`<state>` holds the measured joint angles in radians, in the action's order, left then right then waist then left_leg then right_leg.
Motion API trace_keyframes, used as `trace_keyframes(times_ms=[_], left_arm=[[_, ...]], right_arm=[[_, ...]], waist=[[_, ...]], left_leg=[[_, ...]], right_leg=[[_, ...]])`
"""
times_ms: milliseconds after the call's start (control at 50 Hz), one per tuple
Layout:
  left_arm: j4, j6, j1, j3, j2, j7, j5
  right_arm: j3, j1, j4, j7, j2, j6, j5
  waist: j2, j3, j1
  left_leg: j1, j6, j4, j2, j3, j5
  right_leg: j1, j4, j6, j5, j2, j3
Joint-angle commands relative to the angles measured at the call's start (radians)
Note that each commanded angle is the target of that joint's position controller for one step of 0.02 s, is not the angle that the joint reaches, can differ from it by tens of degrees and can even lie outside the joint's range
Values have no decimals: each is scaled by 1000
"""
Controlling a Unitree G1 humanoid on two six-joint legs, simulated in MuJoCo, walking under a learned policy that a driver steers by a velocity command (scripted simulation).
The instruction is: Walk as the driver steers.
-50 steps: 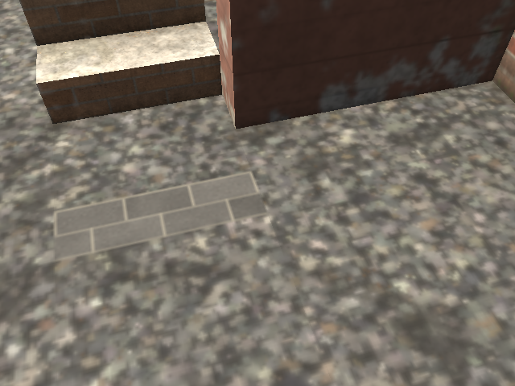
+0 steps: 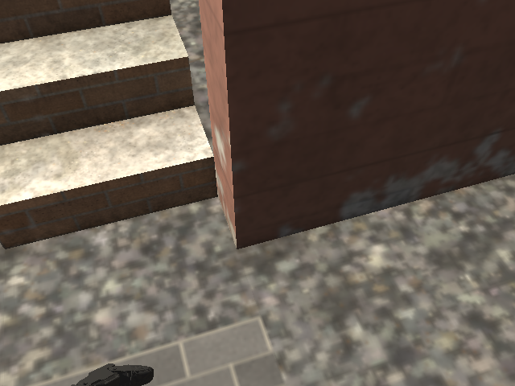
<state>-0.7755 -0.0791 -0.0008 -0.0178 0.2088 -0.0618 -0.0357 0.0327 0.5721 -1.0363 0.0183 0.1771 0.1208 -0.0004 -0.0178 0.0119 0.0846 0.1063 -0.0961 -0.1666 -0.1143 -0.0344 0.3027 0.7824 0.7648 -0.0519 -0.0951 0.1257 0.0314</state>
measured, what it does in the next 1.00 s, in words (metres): walks ahead, turning left: right foot, then left foot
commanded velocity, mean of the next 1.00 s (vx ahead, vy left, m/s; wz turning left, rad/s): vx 0.31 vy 0.05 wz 0.85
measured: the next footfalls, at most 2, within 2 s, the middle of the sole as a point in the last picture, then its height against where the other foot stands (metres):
right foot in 0.12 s outside the picture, level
left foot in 0.48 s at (197, 368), level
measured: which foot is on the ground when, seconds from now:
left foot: down 0.00-0.14, up 0.16-0.46, down 0.48-0.76, up 0.78-1.00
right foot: up 0.00-0.10, down 0.12-0.46, up 0.48-0.74, down 0.76-1.00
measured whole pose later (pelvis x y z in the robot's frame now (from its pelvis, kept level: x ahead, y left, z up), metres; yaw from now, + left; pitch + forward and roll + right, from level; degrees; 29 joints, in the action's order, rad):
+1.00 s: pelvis +0.47 +0.02 +0.00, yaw +53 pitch +0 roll +1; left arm -0.84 0.01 -0.36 -0.12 0.37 0.10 -0.02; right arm 0.08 0.12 -0.56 0.11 0.36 -0.12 0.03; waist 0.04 0.04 -0.02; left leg -0.65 0.04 -1.29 -0.01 0.11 0.30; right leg 0.21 0.43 0.11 0.22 0.17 0.04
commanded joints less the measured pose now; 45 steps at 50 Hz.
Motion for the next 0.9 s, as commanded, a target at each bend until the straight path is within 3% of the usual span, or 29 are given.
trace_keyframes(times_ms=[20, 80, 120, 140, 160, 180, 200, 240, 260, 280, 320, 340, 360, 380, 400, 440, 460, 480, 500, 520, 540, 580, 640, 700, 760, 780, 800, 820, 900], left_arm=[[93, -11, 125, 2, 49, 3, 13], [90, -16, 33, -19, 123, 33, 12], [0, -26, -315, -54, 203, 65, 13], [-20, -31, -480, -75, 288, 89, -15], [-18, -34, -439, -92, 324, 83, -41], [11, -39, -347, -88, 255, 71, -38], [11, -40, -301, -78, 221, 91, -28], [-75, -53, -286, -54, 113, 87, 16], [-85, -51, -288, -36, 58, 89, -1], [-90, -58, -302, -35, 54, 79, -13], [-100, -81, -286, -46, 98, 61, 20], [-54, -71, -139, -59, 150, 70, 52], [-54, -52, -54, -51, 135, 97, 51], [-46, -7, 3, -47, 114, 147, 44], [-37, 12, -87, -50, 154, 165, 15], [3, 11, -48, -41, 190, 158, 34], [32, 14, 16, -16, 134, 149, 13], [43, 34, 2, -1, 84, 136, -34], [7, 38, -211, 10, 70, 116, -34], [0, 25, -420, 3, 121, 86, -2], [26, 21, -425, -12, 228, 84, 28], [33, 57, -265, -31, 257, 116, 19], [55, 53, -269, -29, 181, 104, 23], [47, 18, -271, -25, 134, 91, 54], [-10, 20, -432, -91, 252, 117, 44], [16, 29, -420, -114, 339, 133, 17], [33, 17, -367, -116, 340, 146, -14], [56, 58, -281, -117, 317, 185, 1], [26, 83, -252, -110, 262, 164, 25]], right_arm=[[24, -56, 86, -13, 178, 25, -7], [32, -47, 81, -21, 230, 12, 7], [45, -96, 90, -24, 266, -6, 22], [29, -135, 145, -17, 181, -1, 15], [6, -13, 191, -18, 38, -6, -59], [22, -105, 189, -36, 162, -15, -39], [47, -175, 176, -35, 208, -40, -28], [31, -279, 226, -2, 138, -43, 37], [36, -270, 212, 9, 134, -61, 44], [29, -287, 222, 13, 102, -85, 37], [18, -363, 266, 28, 84, -115, 42], [18, -383, 316, 15, 81, -104, -77], [7, -449, 370, 6, 90, -86, -68], [28, -280, 311, -3, 173, -57, -24], [52, -203, 265, -5, 209, -38, -9], [87, -6, 221, -4, 232, -36, -7], [101, 115, 185, -2, 254, -51, 3], [110, 61, 219, -17, 327, -58, 26], [88, -120, 352, -12, 398, -44, 86], [92, -273, 446, -10, 441, -64, 94], [99, -438, 520, -14, 433, -90, 58], [59, -532, 550, -31, 301, -141, 7], [56, -554, 537, -75, 271, -197, -11], [76, -511, 563, -72, 287, -217, -2], [71, -531, 589, -41, 226, -209, -36], [48, -408, 569, -19, 120, -206, -14], [56, -436, 601, 20, 194, -181, 7], [67, -522, 597, 60, 266, -183, 111], [68, -394, 523, 109, 234, -234, 63]], waist=[[31, 139, -47], [100, 8, -99], [115, -179, -269], [37, -296, -299], [-323, -468, -173], [-135, -376, -171], [20, -245, -153], [-105, -58, -101], [-95, -57, -95], [-71, -70, -87], [-21, -15, -56], [-49, 7, -36], [-133, 42, 24], [-163, 95, 85], [-125, -6, 64], [-109, -173, 170], [1, -189, 233], [220, -113, 171], [308, -219, 23], [324, -449, -75], [224, -454, -117], [35, -250, -116], [102, -134, -178], [125, -200, -128], [125, -189, -182], [-135, -219, -108], [-260, -170, -93], [-177, -83, -101], [-53, -21, -32]], left_leg=[[-228, -113, 142, 247, 172, -603], [-3, -83, -120, 263, 181, -1071], [-138, -65, -565, 228, 176, -953], [-328, -56, -857, 159, 145, -638], [-694, -17, -1240, 24, 100, 121], [-794, -36, -1262, 93, 137, 80], [-786, 11, -1270, 115, 134, 17], [-759, 6, -1051, 214, 127, 32], [-722, 14, -1047, 204, 102, 23], [-732, 10, -1077, 219, 84, 23], [-798, 4, -1035, 266, 70, -48], [-815, 15, -992, 299, 117, -21], [-710, 41, -831, 243, 32, -60], [-525, 107, -636, 77, -107, -107], [-358, 131, -556, -7, -191, -321], [-2, 106, -432, -36, -133, -550], [159, 47, -385, 67, 58, -616], [113, 46, -338, 164, 197, -960], [96, -95, -354, 356, 556, -1380], [159, -291, -299, 490, 786, -1284], [72, -322, -215, 486, 850, -746], [-310, -193, -162, 314, 667, -229], [-626, -134, -183, 105, 393, -267], [-558, -147, -222, 85, 424, -339], [-703, -32, -398, -15, 411, 76], [-854, 31, -757, -125, 282, 218], [-1071, 86, -953, -8, 303, 212], [-1014, 103, -1097, 63, 204, 155], [-846, 116, -1383, 89, 165, -33]], right_leg=[[-252, -168, 2, -90, -77, 48], [-390, -242, -27, 95, -159, 44], [-796, -265, -47, 202, -125, -1], [-1017, -240, -55, 347, 99, -201], [-1289, -348, -174, 450, 368, -728], [-1181, -436, -143, 470, 344, -746], [-1047, -391, -122, -54, 365, -597], [-814, -449, -96, -53, 174, -196], [-748, -481, -94, -81, 157, -130], [-742, -502, -102, -29, 191, -128], [-687, -546, -95, -172, 238, -66], [-664, -549, -75, -220, 211, -15], [-504, -566, -50, -278, 84, 147], [-363, -417, -54, -274, -67, 276], [-359, -304, -33, -354, -104, 306], [-274, -86, 19, -252, -86, 268], [-122, 147, 52, 287, -90, 181], [-22, 439, 73, 744, -187, 146], [27, 812, 84, 874, -257, -13], [20, 987, 90, 755, -236, -195], [65, 980, 88, 609, -203, -228], [-21, 745, 96, 472, -140, -219], [-295, 333, 110, 428, -177, -121], [-439, -19, 126, 341, -199, -92], [-723, -387, 79, 148, -56, -166], [-841, -428, -41, 218, 282, -491], [-793, -550, -203, 230, 449, -747], [-699, -568, -199, 252, 473, -662], [-586, -457, -59, 34, 192, -165]])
